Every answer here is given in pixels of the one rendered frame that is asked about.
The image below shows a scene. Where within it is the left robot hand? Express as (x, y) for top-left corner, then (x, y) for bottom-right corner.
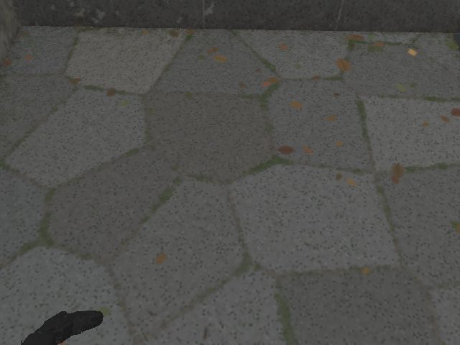
(21, 310), (103, 345)

